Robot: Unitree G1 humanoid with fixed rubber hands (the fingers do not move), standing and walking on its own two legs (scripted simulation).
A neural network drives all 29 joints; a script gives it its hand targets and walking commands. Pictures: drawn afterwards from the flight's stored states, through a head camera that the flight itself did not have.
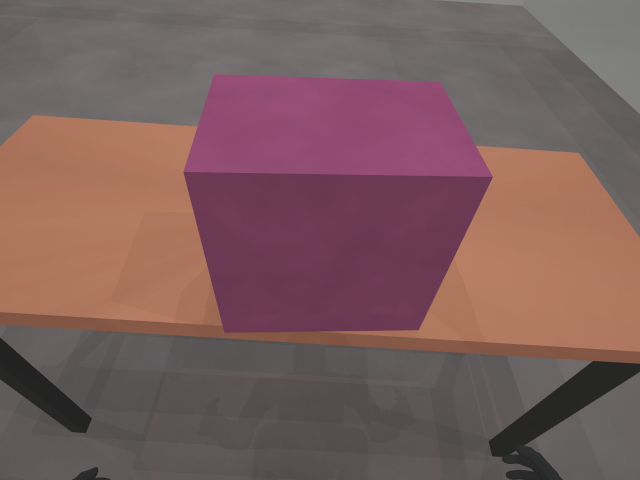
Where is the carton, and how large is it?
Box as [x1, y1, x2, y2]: [184, 74, 492, 332]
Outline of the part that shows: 214,74 184,168 184,175 224,332 418,329 492,177 440,82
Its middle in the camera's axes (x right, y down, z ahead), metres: +0.01 -0.03 +0.53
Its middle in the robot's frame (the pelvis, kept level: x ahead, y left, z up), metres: +0.44 -0.01 +0.10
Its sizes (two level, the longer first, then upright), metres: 0.290 0.197 0.293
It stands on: a table, 0.72 m high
